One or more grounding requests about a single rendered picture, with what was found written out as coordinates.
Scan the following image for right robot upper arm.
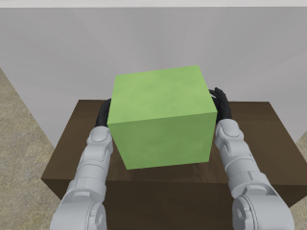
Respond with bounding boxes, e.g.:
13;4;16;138
232;195;295;230

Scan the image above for robot right forearm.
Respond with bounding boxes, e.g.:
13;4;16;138
215;119;295;230

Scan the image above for robot left forearm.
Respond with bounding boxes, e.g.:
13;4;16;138
49;126;113;230

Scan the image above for robot left hand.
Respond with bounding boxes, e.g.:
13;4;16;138
95;98;111;127

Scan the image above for carton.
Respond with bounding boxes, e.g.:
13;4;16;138
106;65;218;170

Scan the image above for left robot upper arm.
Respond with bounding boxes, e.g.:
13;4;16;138
50;200;107;230

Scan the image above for robot right hand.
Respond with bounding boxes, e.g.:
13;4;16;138
209;87;232;125

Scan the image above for pedestal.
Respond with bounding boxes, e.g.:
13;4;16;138
40;100;307;230

